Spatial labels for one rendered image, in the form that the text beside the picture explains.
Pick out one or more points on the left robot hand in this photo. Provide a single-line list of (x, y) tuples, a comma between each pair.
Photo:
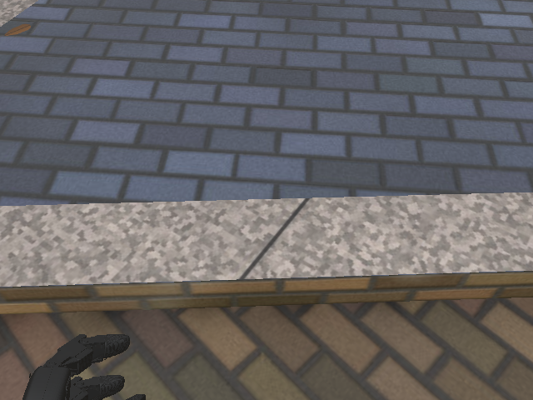
[(52, 381)]

